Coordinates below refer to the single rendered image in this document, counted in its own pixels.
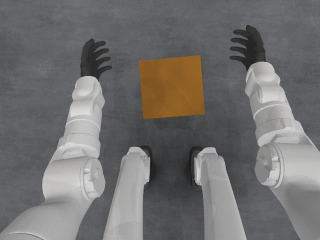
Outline robot right upper arm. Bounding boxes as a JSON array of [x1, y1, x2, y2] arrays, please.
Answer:
[[254, 142, 320, 240]]

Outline right robot hand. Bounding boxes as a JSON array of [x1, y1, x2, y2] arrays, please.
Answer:
[[229, 25, 266, 72]]

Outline carton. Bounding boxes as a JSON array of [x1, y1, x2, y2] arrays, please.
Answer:
[[139, 55, 205, 119]]

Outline robot left forearm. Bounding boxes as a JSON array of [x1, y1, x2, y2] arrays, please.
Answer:
[[42, 76, 105, 197]]

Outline robot left upper arm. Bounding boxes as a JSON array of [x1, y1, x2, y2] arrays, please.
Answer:
[[0, 155, 106, 240]]

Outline robot right forearm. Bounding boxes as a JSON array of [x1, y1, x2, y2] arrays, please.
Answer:
[[244, 61, 319, 151]]

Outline robot left foot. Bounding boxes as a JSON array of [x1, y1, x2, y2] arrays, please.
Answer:
[[140, 145, 153, 191]]

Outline left robot thigh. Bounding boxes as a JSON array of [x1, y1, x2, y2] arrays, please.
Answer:
[[102, 152, 150, 240]]

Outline left robot hand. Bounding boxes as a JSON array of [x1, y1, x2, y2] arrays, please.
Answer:
[[80, 38, 112, 81]]

